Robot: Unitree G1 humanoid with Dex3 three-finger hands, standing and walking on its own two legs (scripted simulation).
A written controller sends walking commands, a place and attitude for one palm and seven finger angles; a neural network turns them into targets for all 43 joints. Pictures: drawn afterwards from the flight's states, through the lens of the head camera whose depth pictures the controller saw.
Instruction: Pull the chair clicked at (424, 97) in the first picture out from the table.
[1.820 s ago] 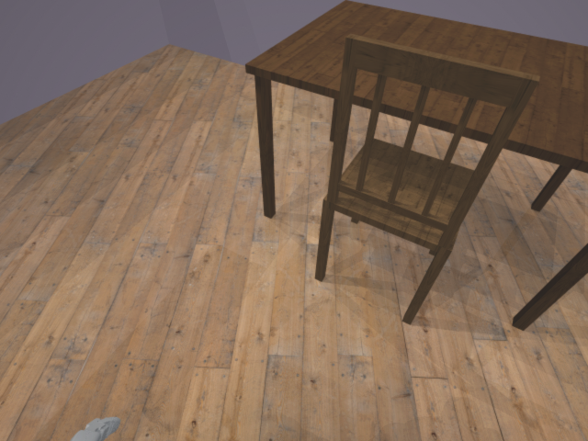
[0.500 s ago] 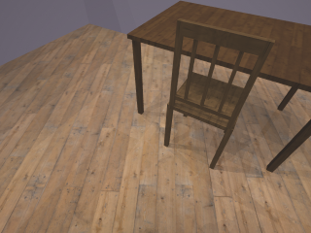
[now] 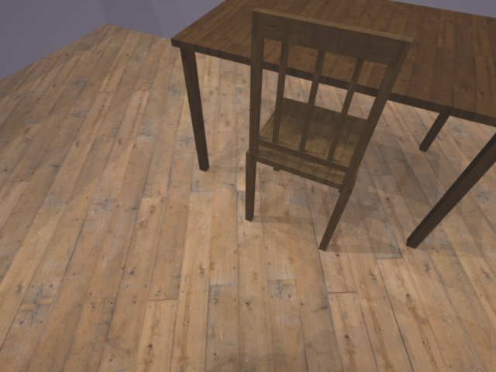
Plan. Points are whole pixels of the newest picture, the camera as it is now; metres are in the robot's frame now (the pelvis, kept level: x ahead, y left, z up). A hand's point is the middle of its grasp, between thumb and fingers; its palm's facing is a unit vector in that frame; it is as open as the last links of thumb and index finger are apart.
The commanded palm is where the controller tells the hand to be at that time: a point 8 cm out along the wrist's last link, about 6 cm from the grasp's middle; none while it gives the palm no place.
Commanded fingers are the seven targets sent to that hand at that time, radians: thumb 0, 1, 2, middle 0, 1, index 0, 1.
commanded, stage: turn to face it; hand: left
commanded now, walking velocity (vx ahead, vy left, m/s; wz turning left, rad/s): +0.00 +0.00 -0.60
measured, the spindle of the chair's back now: (310, 107) +0.82 -0.12 -0.05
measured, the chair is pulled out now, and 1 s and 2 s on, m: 0.00 0.00 0.00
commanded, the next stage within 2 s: take the last steps up to it in 0.62 s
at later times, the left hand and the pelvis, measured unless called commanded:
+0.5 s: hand out of the picture +0.06 +0.14 -0.15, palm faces -0.13 -0.96 -0.26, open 7.4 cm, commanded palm none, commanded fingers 0.00 0.90 0.90 -0.20 -0.30 -0.20 -0.30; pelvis +0.00 -0.04 +0.01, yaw -13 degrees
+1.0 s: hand out of the picture +0.13 +0.20 -0.16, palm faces -0.30 -0.94 -0.18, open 7.4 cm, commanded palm none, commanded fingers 0.00 0.90 0.90 -0.20 -0.30 -0.20 -0.30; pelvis +0.03 +0.02 +0.01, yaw -22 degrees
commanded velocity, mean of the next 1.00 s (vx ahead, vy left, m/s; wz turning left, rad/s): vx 0.09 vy -0.01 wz -0.28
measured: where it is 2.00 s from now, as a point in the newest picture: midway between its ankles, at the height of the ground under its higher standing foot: (287, 355)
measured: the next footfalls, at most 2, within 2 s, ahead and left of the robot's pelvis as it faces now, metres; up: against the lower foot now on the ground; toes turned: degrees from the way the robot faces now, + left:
left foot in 0.78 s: +0.07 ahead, +0.10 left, +0.00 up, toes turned -18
right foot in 1.32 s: +0.12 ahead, -0.20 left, +0.00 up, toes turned -31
